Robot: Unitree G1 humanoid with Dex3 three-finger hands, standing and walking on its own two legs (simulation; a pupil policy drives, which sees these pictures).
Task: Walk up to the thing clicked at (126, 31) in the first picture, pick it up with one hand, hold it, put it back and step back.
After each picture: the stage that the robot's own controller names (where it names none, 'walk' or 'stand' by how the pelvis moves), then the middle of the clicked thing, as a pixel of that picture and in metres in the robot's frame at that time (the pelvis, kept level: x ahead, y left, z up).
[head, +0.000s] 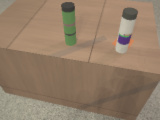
stand; (125, 32) +0.73 -0.21 -0.03
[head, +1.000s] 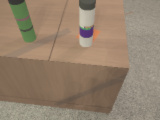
sink last; (86, 24) +0.68 +0.02 +0.00
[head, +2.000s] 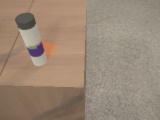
stand; (33, 42) +0.57 +0.25 +0.01
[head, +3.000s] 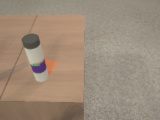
stand; (36, 59) +0.55 +0.24 -0.03
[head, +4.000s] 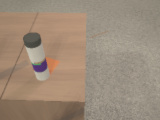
stand; (38, 58) +0.55 +0.23 -0.04
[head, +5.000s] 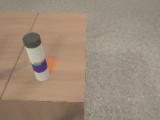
stand; (37, 59) +0.55 +0.23 -0.03
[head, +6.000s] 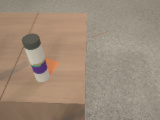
stand; (37, 60) +0.54 +0.24 -0.04
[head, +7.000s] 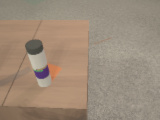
rise first; (40, 65) +0.53 +0.24 -0.03
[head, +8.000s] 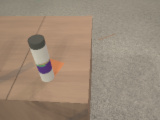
go down; (42, 60) +0.55 +0.24 -0.03
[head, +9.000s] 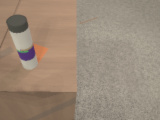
go down; (24, 45) +0.56 +0.23 +0.00
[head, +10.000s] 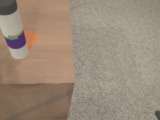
go down; (13, 30) +0.55 +0.23 +0.04
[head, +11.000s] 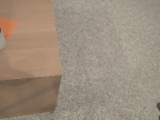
close in; out of the picture +0.55 +0.25 +0.07
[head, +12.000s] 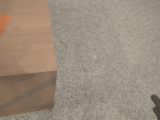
close; out of the picture +0.56 +0.24 +0.08
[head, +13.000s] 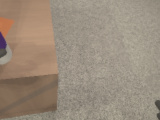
lift; out of the picture +0.49 +0.22 +0.08
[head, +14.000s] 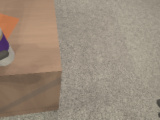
lift; out of the picture +0.48 +0.22 +0.08
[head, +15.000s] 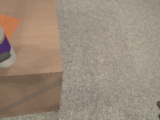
lift; out of the picture +0.47 +0.22 +0.08
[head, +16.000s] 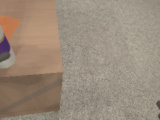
lift; out of the picture +0.48 +0.22 +0.08
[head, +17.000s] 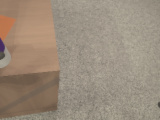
lift; out of the picture +0.48 +0.23 +0.08
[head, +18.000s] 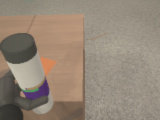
lift; (32, 79) +0.30 +0.16 +0.16
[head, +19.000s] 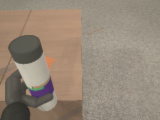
hold; (37, 78) +0.32 +0.15 +0.13
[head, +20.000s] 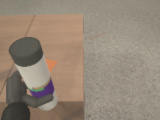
hold; (38, 79) +0.31 +0.15 +0.14
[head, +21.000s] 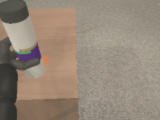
crouch; (25, 44) +0.42 +0.17 +0.17
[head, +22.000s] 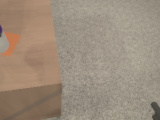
lower; out of the picture +0.52 +0.22 +0.13
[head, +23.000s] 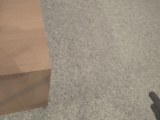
lower; out of the picture +0.53 +0.23 +0.09
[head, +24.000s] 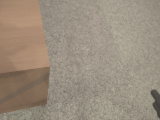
lower; out of the picture +0.53 +0.23 +0.09
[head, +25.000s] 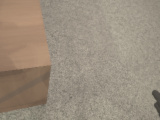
lower; out of the picture +0.54 +0.23 +0.09
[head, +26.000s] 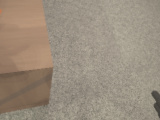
rest; out of the picture +0.53 +0.23 +0.09
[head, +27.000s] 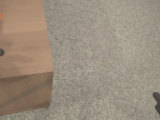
withdraw; out of the picture +0.52 +0.23 +0.08
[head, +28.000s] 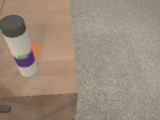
sink last; (21, 50) +0.49 +0.21 +0.03
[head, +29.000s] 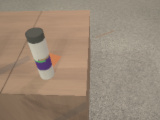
stand; (41, 55) +0.53 +0.22 +0.02
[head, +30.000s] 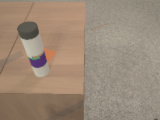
stand; (35, 52) +0.52 +0.22 +0.03
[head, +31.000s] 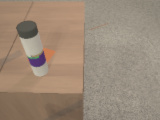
stand; (34, 51) +0.52 +0.22 +0.03
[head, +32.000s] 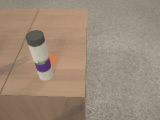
stand; (41, 57) +0.53 +0.21 -0.01
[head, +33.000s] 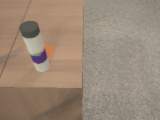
walk; (36, 49) +0.55 +0.22 -0.02
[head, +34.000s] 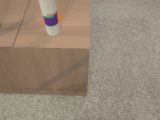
walk; (49, 12) +0.73 +0.18 -0.01
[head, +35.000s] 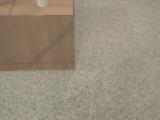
walk; out of the picture +1.01 +0.29 -0.01
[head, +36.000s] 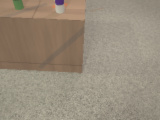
stand; out of the picture +1.18 +0.21 -0.02
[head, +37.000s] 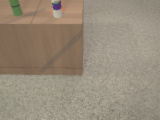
stand; (56, 0) +1.18 +0.21 -0.03
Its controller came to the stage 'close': yes
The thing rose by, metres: 0.19
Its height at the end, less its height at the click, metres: +0.00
